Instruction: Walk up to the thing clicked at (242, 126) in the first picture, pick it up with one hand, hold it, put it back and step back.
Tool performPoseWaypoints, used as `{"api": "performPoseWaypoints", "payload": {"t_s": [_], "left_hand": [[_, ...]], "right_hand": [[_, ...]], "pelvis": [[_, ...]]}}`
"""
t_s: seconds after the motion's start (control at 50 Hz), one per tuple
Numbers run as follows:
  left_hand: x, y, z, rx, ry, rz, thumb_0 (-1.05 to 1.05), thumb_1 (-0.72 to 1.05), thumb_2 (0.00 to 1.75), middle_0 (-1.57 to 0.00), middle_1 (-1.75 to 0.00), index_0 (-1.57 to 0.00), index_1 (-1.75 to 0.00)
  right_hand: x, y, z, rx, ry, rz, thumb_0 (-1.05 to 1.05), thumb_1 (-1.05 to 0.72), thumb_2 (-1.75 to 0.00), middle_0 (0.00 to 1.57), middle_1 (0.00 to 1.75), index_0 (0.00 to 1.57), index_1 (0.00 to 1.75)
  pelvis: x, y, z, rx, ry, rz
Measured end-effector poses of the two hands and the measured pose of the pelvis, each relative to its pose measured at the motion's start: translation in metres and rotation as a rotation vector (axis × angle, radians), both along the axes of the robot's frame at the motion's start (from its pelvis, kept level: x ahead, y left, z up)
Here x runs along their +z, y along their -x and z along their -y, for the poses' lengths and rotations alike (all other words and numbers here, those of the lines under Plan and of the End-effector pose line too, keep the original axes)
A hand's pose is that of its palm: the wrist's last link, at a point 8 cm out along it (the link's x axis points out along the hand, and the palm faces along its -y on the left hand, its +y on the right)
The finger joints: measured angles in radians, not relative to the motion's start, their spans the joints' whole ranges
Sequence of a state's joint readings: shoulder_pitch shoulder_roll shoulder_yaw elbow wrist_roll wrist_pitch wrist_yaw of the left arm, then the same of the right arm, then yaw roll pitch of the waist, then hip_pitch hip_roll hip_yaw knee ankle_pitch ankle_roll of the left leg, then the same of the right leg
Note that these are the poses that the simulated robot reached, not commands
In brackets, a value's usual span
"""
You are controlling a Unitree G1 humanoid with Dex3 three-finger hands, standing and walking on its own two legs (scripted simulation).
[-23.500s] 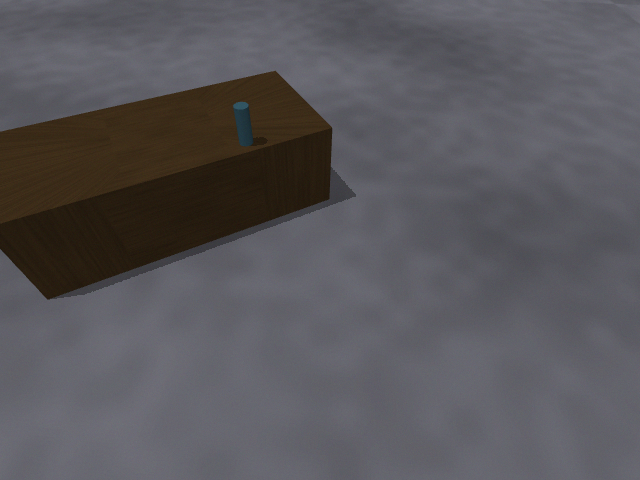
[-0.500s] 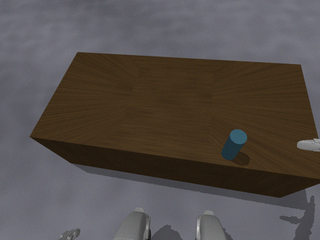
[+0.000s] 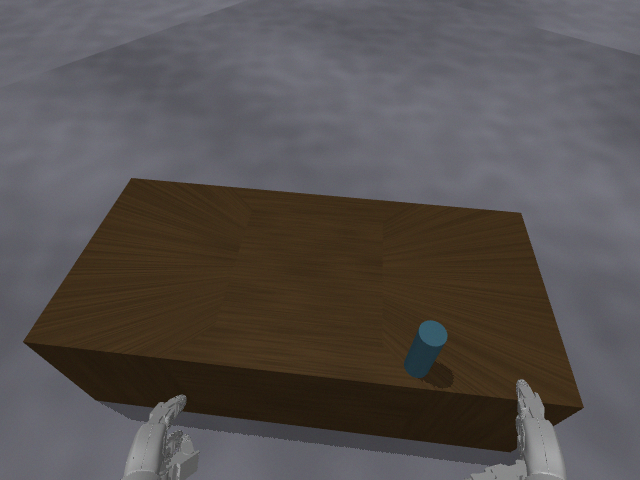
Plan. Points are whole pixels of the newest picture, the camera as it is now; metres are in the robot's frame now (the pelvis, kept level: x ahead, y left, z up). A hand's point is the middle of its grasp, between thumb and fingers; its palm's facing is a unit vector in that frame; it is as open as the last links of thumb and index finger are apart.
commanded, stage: home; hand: right
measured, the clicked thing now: (424, 350) +0.42 -0.19 -0.27
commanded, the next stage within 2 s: none
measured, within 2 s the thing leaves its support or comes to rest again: neither
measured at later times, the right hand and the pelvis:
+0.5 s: hand out of the picture +0.16 -0.16 -0.07, palm faces +0.11 +0.95 -0.29, open 17.5 cm; pelvis -0.01 +0.02 -0.01, yaw +0 degrees
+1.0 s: hand out of the picture +0.05 -0.25 -0.11, palm faces -0.01 +0.92 -0.38, open 17.4 cm; pelvis -0.01 +0.00 +0.03, yaw +0 degrees
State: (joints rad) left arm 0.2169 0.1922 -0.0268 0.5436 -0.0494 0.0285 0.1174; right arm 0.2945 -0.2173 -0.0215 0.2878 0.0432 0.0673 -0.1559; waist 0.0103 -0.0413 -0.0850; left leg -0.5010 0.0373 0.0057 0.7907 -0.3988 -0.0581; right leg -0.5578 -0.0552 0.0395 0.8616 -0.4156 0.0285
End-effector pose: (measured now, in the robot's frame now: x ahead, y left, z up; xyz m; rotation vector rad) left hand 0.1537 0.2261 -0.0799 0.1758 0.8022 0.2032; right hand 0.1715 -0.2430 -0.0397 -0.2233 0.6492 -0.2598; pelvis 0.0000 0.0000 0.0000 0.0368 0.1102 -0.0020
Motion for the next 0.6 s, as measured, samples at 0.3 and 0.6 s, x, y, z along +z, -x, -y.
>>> {"api": "performPoseWaypoints", "payload": {"t_s": [0.3, 0.6], "left_hand": [[0.010, -0.012, -0.030, -0.041, -0.061, 0.089, 0.01, 0.90, 0.90, -0.21, -0.30, -0.20, -0.29], [-0.013, 0.039, -0.049, -0.106, -0.102, -0.132, 0.01, 0.90, 0.90, -0.21, -0.30, -0.20, -0.30]], "right_hand": [[0.001, 0.034, -0.034, -0.013, -0.027, -0.029, -0.01, 0.56, -0.05, 0.05, 0.05, 0.06, 0.05], [-0.026, 0.044, -0.012, 0.154, 0.057, -0.183, -0.01, 0.56, -0.04, 0.05, 0.05, 0.06, 0.05]], "pelvis": [[-0.004, 0.007, -0.025, -0.022, 0.024, 0.023], [0.001, 0.011, -0.019, -0.008, 0.036, 0.086]]}}
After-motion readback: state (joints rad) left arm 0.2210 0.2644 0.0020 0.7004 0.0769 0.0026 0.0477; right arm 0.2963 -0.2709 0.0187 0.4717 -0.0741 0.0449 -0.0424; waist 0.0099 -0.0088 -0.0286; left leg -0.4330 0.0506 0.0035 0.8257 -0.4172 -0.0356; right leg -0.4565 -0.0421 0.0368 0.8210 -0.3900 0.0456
